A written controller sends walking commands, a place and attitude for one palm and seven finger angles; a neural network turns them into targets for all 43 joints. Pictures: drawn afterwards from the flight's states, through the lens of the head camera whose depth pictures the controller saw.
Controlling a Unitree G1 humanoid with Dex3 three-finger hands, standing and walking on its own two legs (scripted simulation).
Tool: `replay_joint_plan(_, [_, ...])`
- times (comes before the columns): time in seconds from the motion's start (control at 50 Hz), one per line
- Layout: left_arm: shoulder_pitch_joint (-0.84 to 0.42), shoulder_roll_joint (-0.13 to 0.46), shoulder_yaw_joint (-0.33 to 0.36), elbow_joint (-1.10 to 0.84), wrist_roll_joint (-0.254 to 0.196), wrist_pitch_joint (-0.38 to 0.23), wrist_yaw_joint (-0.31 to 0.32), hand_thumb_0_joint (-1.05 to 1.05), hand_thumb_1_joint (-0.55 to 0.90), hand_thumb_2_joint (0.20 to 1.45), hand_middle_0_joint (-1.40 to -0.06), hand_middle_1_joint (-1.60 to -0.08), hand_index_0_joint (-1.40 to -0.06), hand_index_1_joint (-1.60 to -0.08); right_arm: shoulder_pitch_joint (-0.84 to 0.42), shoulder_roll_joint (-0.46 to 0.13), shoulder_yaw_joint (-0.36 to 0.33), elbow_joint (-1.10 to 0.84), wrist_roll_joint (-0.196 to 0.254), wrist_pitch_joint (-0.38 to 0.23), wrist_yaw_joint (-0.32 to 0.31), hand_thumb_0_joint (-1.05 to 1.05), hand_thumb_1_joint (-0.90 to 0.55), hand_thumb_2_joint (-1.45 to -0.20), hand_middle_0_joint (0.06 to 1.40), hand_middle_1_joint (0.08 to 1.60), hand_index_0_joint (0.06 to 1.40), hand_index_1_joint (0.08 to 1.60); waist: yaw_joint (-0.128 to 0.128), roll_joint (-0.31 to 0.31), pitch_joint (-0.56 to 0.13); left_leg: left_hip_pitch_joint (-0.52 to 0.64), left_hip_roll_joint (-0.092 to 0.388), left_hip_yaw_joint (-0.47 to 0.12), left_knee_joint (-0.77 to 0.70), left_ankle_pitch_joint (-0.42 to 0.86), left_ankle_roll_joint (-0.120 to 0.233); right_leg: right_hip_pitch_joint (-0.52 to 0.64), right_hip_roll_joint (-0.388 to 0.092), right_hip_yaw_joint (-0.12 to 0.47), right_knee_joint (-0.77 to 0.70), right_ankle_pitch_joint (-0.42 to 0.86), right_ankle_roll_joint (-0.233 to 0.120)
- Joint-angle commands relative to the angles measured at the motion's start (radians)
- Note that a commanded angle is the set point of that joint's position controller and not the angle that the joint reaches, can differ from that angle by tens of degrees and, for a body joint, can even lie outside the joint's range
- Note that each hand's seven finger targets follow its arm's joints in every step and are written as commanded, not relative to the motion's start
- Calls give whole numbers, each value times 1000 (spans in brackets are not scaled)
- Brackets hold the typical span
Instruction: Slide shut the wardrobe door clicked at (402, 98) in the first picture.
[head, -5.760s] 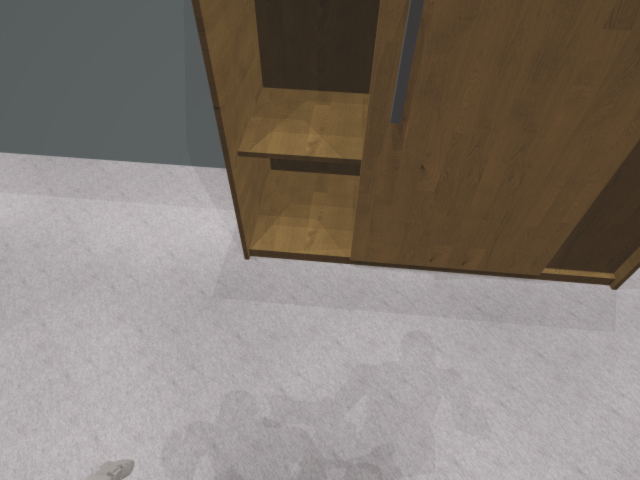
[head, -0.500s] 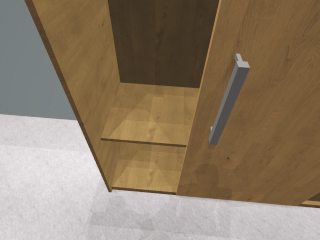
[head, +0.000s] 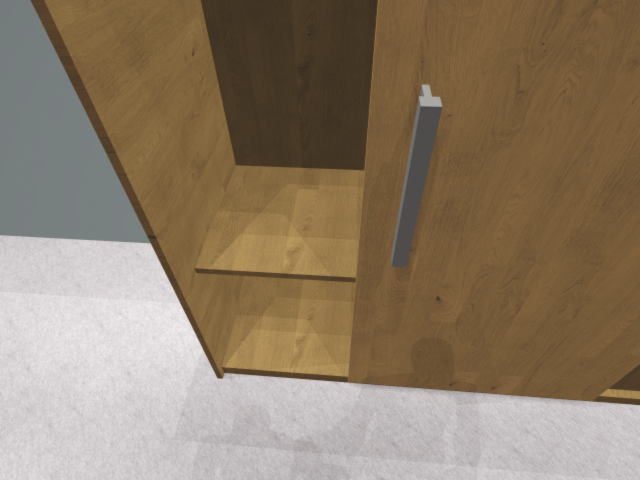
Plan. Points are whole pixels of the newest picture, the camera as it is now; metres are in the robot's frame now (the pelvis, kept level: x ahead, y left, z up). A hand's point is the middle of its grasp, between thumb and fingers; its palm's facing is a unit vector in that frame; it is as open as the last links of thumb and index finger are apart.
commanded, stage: look again from close up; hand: right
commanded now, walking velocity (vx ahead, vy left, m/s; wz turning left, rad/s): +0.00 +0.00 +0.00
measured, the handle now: (410, 187) +0.52 -0.11 +0.10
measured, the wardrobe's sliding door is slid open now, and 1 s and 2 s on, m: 0.41 0.41 0.41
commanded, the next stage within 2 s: none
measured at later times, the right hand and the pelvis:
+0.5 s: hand out of the picture -0.09 -0.17 -0.17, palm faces +0.06 +0.99 -0.13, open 7.3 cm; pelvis -0.01 -0.02 +0.01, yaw +0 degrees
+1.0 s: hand out of the picture -0.04 -0.16 -0.17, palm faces +0.04 +0.99 -0.14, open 7.3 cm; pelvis +0.00 -0.01 +0.01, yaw +0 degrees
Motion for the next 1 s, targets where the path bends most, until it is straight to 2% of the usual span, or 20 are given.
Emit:
replay_joint_plan(0.0, [21,128,25,-60,3,-10,-8,0,900,900,-200,-300,-200,-300,115,-84,-14,-22,-6,1,3,0,-900,-900,200,300,200,300,-11,-60,111,-136,20,-38,-102,-136,52,-66,-106,199,-288,-340,-13])
replay_joint_plan(0.04, [21,130,27,-59,2,-10,-9,0,900,900,-200,-300,-200,-300,144,-84,-14,-15,-8,-1,4,0,-900,-900,200,300,200,300,-21,-53,83,-101,15,-26,-92,-111,50,-76,-111,209,-309,-358,-18])
replay_joint_plan(0.1, [26,120,23,-49,0,-13,-9,0,900,900,-200,-300,-200,-300,170,-74,-10,-2,-6,-8,5,0,-900,-900,200,300,200,300,-22,-31,66,-117,28,-57,-122,-94,54,-43,-101,198,-295,-299,-14])
replay_joint_plan(0.18, [49,110,20,-24,-4,-15,-10,0,900,900,-200,-300,-200,-300,177,-72,-4,14,-5,-13,4,0,-900,-900,200,300,200,300,-10,-12,83,-152,37,-69,-146,-90,51,-17,-97,188,-289,-256,-8])
replay_joint_plan(0.24, [54,111,18,-8,-7,-19,-9,0,900,900,-200,-300,-200,-300,203,-63,-1,32,-4,-16,3,0,-900,-900,200,300,200,300,-14,-25,56,-125,37,-55,-133,-32,47,3,-108,199,-304,-242,-14])
replay_joint_plan(0.32, [52,105,16,13,-11,-20,-7,0,900,900,-200,-300,-200,-300,224,-54,4,56,-5,-16,2,0,-900,-900,200,300,200,300,-21,-35,85,-111,39,-49,-139,-6,42,-19,-111,198,-321,-252,-15])
replay_joint_plan(0.38, [56,96,13,24,-11,-23,-7,0,900,900,-200,-300,-200,-300,236,-46,5,67,-3,-20,1,0,-900,-900,200,300,200,300,-16,-23,59,-116,50,-58,-148,14,43,20,-104,185,-304,-193,-11])
replay_joint_plan(0.42, [57,91,14,30,-14,-22,-7,0,900,900,-200,-300,-200,-300,235,-46,8,71,-4,-23,0,0,-900,-900,200,300,200,300,-15,10,72,-126,53,-65,-165,9,41,27,-101,177,-289,-171,-10])
replay_joint_plan(0.46, [63,87,12,36,-13,-23,-6,0,900,900,-200,-300,-200,-300,228,-41,8,72,-3,-22,-2,0,-900,-900,200,300,200,300,-9,-16,75,-133,53,-65,-161,15,40,34,-99,174,-290,-159,-7])
replay_joint_plan(0.5, [63,87,13,42,-12,-24,-5,0,900,900,-200,-300,-200,-300,236,-34,6,78,-3,-21,-2,0,-900,-900,200,300,200,300,-13,-26,68,-126,50,-56,-153,13,37,32,-104,182,-304,-187,-8])
replay_joint_plan(0.52, [62,88,13,40,-13,-21,-5,0,900,900,-200,-300,-200,-300,238,-38,6,76,-4,-19,-2,0,-900,-900,200,300,200,300,-16,-11,87,-125,47,-55,-156,4,37,14,-105,182,-306,-203,-9])
replay_joint_plan(0.58, [62,82,13,40,-11,-22,-5,0,900,900,-200,-300,-200,-300,241,-30,4,79,-4,-19,-2,0,-900,-900,200,300,200,300,-17,-34,76,-119,49,-58,-154,8,39,11,-102,183,-310,-203,-8])
replay_joint_plan(0.64, [64,78,14,42,-11,-22,-6,0,900,900,-200,-300,-200,-300,231,-31,5,78,-3,-20,-3,0,-900,-900,200,300,200,300,-16,-15,84,-124,51,-61,-160,4,39,10,-99,177,-304,-187,-5])
replay_joint_plan(0.68, [67,76,13,44,-11,-23,-5,0,900,900,-200,-300,-200,-300,227,-28,4,75,-3,-21,-3,0,-900,-900,200,300,200,300,-15,-28,79,-126,52,-62,-160,11,40,18,-99,175,-303,-178,-5])
replay_joint_plan(0.72, [68,77,15,43,-11,-21,-6,0,900,900,-200,-300,-200,-300,223,-32,4,73,-4,-22,-3,0,-900,-900,200,300,200,300,-14,-3,84,-127,51,-60,-165,13,39,23,-98,173,-294,-165,-4])
replay_joint_plan(0.8, [75,69,11,49,-10,-27,-5,0,900,900,-200,-300,-200,-300,208,-30,2,67,-1,-25,-4,0,-900,-900,200,300,200,300,-12,-17,71,-119,58,-65,-167,52,40,44,-98,160,-281,-105,-3])
replay_joint_plan(0.84, [74,68,11,48,-11,-27,-5,0,900,900,-200,-300,-200,-300,205,-34,2,66,0,-26,-4,0,-900,-900,200,300,200,300,-12,4,64,-115,62,-71,-172,59,41,51,-96,153,-268,-75,-2])
replay_joint_plan(0.9, [76,65,10,51,-11,-27,-5,0,900,900,-200,-300,-200,-300,194,-35,3,64,1,-27,-4,0,-900,-900,200,300,200,300,-9,1,72,-121,64,-73,-178,58,41,57,-94,149,-264,-63,-1])
replay_joint_plan(0.92, [76,67,10,51,-13,-25,-5,0,900,900,-200,-300,-200,-300,190,-38,4,61,0,-26,-4,0,-900,-900,200,300,200,300,-10,19,87,-121,61,-73,-185,51,40,47,-93,146,-258,-64,-1])
replay_joint_plan(0.98, [78,67,9,53,-11,-27,-5,0,900,900,-200,-300,-200,-300,187,-37,2,61,2,-27,-3,0,-900,-900,200,300,200,300,-7,-6,67,-123,65,-75,-182,60,40,69,-93,140,-255,-48,1])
